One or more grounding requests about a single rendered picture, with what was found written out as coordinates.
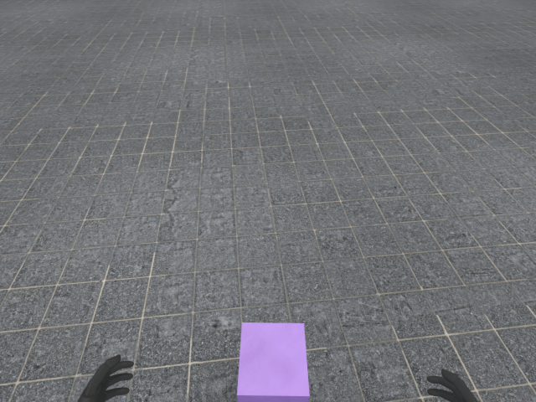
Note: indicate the carton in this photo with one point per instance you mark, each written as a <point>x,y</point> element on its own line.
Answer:
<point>273,363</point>

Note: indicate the right robot hand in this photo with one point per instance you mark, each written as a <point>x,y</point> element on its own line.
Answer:
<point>461,393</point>

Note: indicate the left robot hand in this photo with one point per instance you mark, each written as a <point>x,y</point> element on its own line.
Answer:
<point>95,391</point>

